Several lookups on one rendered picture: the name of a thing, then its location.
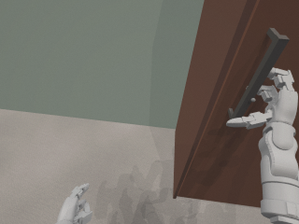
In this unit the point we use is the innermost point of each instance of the right robot hand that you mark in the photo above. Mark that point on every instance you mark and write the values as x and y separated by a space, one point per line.
283 103

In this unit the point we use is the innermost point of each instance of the robot right forearm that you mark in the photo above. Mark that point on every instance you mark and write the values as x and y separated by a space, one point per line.
279 174

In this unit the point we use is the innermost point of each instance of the handle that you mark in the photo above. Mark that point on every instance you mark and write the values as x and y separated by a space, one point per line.
278 44

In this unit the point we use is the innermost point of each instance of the left robot hand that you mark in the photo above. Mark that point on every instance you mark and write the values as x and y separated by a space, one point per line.
71 207

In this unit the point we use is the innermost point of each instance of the wardrobe door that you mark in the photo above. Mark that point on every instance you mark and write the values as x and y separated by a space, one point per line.
226 165

